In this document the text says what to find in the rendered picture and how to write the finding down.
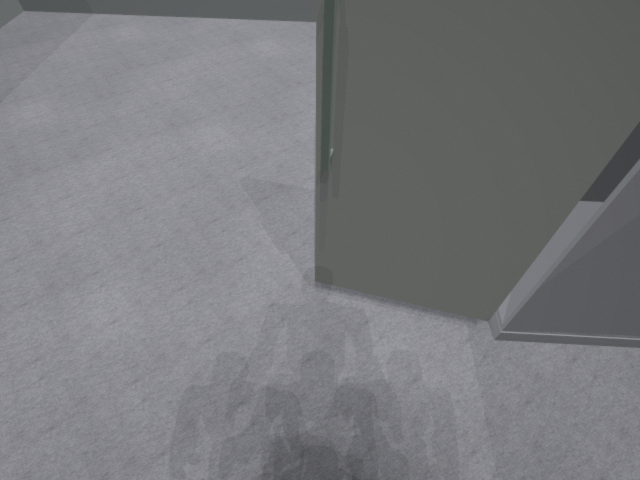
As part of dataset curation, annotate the fridge door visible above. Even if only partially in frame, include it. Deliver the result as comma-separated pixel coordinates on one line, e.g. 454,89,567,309
315,0,640,322

